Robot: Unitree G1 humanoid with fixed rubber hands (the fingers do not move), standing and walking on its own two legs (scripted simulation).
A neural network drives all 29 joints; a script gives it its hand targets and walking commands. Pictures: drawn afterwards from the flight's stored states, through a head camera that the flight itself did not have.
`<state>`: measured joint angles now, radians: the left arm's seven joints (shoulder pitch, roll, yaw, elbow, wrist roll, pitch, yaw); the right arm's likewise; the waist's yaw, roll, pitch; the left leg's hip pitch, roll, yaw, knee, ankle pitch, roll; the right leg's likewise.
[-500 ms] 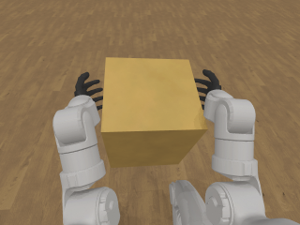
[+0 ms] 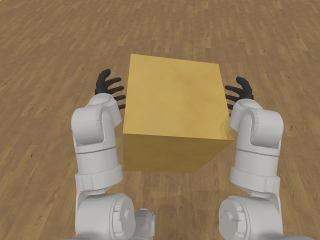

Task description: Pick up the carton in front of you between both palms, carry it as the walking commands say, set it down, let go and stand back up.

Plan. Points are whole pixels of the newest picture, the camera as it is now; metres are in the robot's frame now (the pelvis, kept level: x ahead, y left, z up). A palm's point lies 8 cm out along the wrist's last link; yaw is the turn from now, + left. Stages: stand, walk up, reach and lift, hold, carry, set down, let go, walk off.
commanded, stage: carry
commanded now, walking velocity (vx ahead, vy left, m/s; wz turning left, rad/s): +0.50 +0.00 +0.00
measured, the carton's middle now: (167, 121) +0.40 +0.04 +0.06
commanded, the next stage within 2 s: none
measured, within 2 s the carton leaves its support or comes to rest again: neither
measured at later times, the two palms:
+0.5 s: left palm (134, 33) +0.70 +0.15 +0.15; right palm (226, 36) +0.67 -0.14 +0.15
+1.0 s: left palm (149, 8) +0.94 +0.13 +0.12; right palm (220, 6) +0.94 -0.16 +0.12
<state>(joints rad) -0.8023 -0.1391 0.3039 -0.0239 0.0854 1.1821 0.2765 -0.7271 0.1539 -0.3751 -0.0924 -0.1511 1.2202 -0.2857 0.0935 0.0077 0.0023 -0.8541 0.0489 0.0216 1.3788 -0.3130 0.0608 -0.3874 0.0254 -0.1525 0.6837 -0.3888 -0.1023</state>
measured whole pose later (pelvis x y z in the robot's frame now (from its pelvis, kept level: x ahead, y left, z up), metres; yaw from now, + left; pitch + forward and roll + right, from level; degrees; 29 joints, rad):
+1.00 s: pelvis +0.69 -0.02 +0.03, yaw +0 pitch +4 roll +0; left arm -0.12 -0.13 0.02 -0.37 0.10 1.22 0.23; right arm -0.09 0.13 -0.02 -0.40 -0.10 1.20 -0.21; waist 0.02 0.01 -0.14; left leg -0.55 0.09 0.14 0.60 -0.17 -0.03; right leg -0.08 -0.04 -0.19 0.31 -0.30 0.00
